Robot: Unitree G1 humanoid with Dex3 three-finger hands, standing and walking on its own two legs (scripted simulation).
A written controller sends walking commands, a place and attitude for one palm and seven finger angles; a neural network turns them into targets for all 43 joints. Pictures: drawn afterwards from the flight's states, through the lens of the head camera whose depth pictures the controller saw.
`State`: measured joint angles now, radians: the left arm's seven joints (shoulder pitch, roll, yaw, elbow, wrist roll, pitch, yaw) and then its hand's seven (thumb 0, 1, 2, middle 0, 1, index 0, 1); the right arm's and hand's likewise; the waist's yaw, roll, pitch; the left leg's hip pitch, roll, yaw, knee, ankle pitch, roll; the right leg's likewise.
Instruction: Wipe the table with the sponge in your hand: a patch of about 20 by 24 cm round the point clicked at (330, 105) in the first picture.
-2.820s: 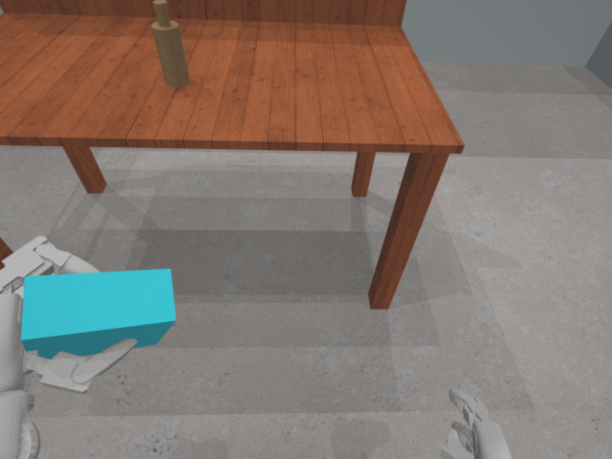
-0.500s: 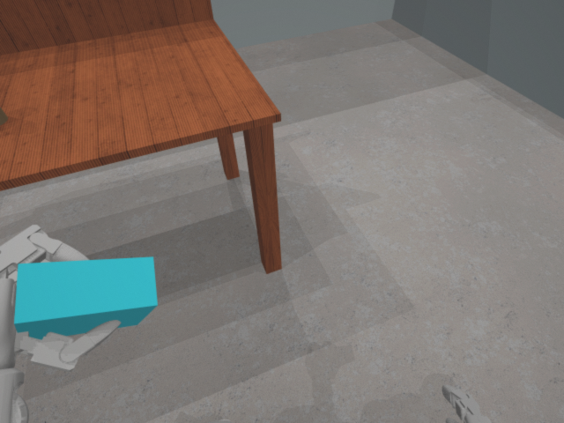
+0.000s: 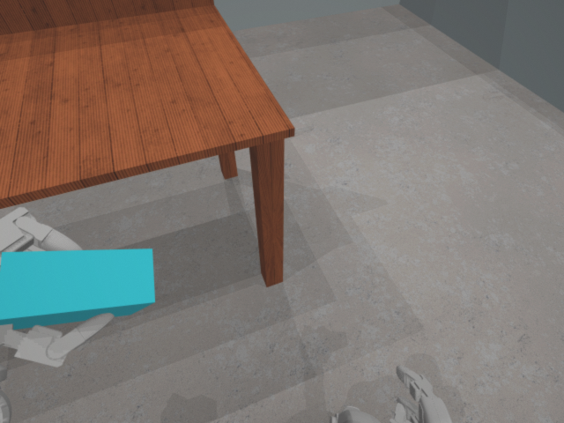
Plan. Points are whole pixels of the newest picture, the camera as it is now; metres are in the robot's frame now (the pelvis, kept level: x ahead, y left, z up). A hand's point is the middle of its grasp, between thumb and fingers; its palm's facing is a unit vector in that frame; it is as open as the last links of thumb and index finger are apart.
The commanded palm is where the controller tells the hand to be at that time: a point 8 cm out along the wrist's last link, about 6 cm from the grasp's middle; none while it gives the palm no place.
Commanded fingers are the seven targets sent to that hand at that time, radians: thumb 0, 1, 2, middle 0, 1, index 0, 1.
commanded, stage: take the last steps up to it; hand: left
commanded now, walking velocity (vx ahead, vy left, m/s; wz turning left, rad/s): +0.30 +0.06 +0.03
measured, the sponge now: (100, 287) +0.22 +0.20 +0.16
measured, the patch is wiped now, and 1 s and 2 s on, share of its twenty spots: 0.00 0.00 0.00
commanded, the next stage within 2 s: come to a stop and stand still in 1.02 s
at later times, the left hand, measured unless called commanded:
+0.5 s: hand (121, 180) +0.34 +0.22 +0.18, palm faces +0.40 -0.78 -0.49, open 9.5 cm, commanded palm +0.29 +0.26 +0.18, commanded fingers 0.00 0.10 1.30 -1.20 -1.60 -1.20 -1.60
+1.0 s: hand (153, 133) +0.45 +0.22 +0.17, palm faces +0.43 -0.75 -0.50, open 9.5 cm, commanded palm +0.39 +0.25 +0.18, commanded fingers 0.00 0.10 1.30 -1.20 -1.60 -1.20 -1.60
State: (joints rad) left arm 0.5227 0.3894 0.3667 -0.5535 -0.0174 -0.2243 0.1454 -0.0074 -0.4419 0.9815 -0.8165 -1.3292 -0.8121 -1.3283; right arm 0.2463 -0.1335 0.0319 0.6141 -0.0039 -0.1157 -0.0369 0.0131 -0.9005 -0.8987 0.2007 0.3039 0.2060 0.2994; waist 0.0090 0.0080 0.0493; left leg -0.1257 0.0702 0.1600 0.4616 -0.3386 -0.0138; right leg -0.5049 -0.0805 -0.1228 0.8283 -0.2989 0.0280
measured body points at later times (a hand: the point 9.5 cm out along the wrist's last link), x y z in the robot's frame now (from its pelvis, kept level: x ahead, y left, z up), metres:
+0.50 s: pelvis +0.13 -0.02 +0.00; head +0.16 -0.03 +0.45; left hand +0.31 +0.26 +0.21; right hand +0.30 -0.28 -0.09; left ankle +0.20 +0.12 -0.71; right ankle +0.10 -0.09 -0.74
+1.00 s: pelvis +0.24 -0.03 -0.01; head +0.27 -0.06 +0.44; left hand +0.42 +0.26 +0.19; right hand +0.40 -0.24 -0.13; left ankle +0.20 +0.10 -0.73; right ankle +0.26 -0.11 -0.74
